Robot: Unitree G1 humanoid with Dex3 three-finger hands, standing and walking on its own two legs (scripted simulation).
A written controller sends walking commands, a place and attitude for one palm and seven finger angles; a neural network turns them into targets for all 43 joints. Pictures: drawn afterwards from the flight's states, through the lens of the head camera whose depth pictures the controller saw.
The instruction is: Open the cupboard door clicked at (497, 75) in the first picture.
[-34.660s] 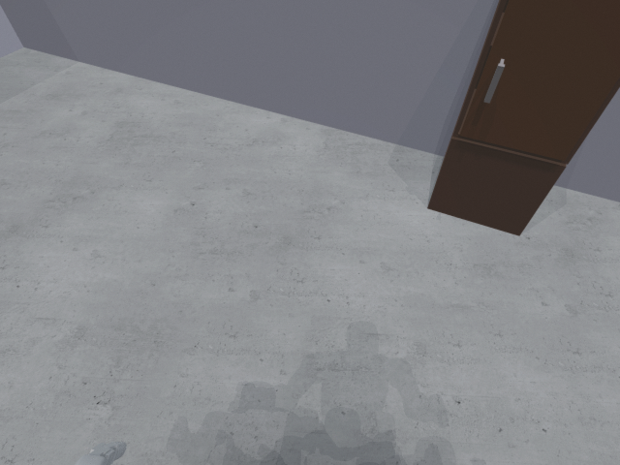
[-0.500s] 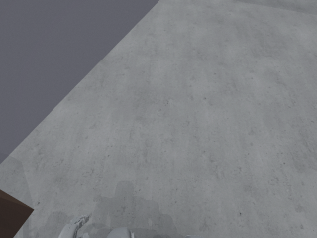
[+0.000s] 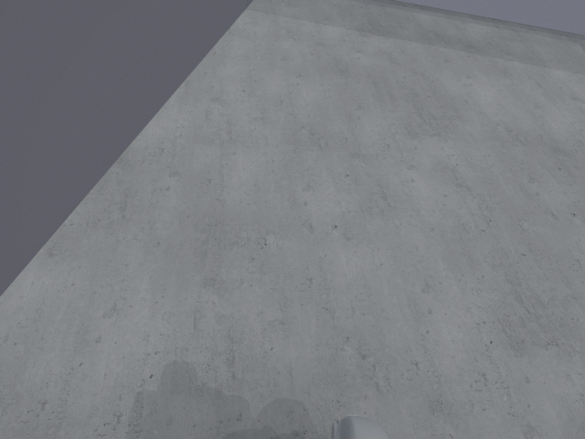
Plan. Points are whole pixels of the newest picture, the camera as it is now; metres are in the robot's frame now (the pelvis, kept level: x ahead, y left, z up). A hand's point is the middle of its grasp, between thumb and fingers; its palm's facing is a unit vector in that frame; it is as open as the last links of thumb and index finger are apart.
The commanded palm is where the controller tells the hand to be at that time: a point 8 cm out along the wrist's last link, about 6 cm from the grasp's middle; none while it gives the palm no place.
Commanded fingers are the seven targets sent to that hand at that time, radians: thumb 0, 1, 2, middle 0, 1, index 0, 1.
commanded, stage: walk to a spot facing it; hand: left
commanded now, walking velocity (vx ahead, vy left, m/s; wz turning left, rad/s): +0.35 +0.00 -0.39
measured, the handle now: out of the picture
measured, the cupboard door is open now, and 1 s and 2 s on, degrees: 46 46 46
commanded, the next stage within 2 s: turn to face it in 0.46 s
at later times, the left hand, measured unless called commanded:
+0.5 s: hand (253, 321) +0.33 +0.09 -0.16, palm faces -0.11 -0.97 -0.23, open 7.1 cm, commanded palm none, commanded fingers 0.00 0.90 0.90 -0.20 -0.30 -0.20 -0.30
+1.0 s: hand (257, 269) +0.45 +0.10 -0.18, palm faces +0.11 -0.97 -0.21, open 7.3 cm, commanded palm none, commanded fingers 0.00 0.90 0.90 -0.20 -0.30 -0.20 -0.30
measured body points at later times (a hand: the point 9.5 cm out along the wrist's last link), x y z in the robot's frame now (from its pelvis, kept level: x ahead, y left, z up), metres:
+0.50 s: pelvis +0.22 -0.09 +0.00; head +0.25 -0.10 +0.45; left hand +0.33 +0.14 -0.14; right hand +0.18 -0.31 -0.16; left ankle +0.27 +0.07 -0.67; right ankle +0.20 -0.14 -0.74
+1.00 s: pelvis +0.39 -0.09 -0.01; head +0.44 -0.08 +0.43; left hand +0.44 +0.15 -0.16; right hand +0.47 -0.33 -0.16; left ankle +0.44 +0.00 -0.74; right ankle +0.38 -0.25 -0.68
